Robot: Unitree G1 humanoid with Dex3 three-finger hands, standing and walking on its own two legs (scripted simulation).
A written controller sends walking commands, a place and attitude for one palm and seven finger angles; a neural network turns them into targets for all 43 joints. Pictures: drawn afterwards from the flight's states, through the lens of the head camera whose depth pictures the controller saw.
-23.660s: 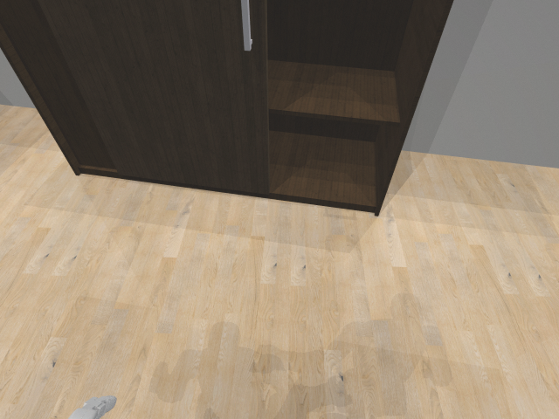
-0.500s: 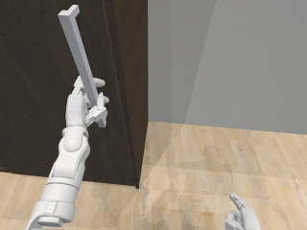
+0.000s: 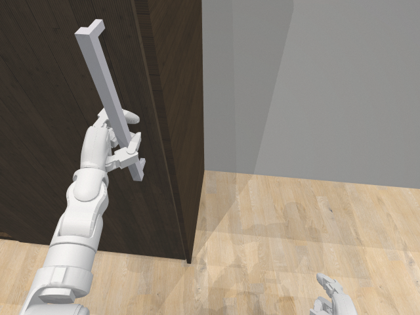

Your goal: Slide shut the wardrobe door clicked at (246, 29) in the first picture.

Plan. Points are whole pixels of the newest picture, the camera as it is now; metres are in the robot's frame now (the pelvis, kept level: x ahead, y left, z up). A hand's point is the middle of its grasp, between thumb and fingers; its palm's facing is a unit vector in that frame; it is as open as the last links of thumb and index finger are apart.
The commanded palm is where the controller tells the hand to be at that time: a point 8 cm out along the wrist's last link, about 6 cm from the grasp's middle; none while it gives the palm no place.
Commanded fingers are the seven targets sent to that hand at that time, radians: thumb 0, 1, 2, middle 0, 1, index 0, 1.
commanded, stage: loosen the grip on the handle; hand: left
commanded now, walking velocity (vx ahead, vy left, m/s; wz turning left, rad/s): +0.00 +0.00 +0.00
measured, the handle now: (122, 118) +0.41 +0.21 +0.16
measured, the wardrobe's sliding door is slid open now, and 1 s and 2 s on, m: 0.00 0.00 0.00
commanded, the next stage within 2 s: slip the hand off the handle in 0.50 s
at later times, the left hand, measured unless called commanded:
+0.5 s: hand (126, 157) +0.35 +0.20 +0.11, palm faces +0.23 -0.97 -0.11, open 14.4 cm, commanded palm +0.31 +0.24 +0.12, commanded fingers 0.00 -0.55 0.20 -0.25 -1.15 -0.25 -1.15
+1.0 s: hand (93, 161) +0.35 +0.26 +0.10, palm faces +0.26 -0.96 -0.11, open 14.7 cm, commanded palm +0.31 +0.30 +0.11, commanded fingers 0.00 -0.55 0.20 -0.25 -1.15 -0.25 -1.15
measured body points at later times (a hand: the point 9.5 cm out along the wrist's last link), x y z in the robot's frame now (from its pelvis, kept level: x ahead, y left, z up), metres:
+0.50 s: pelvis -0.03 +0.00 -0.01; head -0.02 +0.00 +0.44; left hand +0.34 +0.25 +0.12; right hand +0.07 -0.25 -0.12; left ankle -0.01 +0.12 -0.74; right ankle -0.01 -0.10 -0.74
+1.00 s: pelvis -0.01 +0.03 -0.02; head +0.00 +0.03 +0.43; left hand +0.33 +0.31 +0.11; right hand +0.13 -0.21 -0.11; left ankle -0.01 +0.12 -0.74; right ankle -0.01 -0.10 -0.74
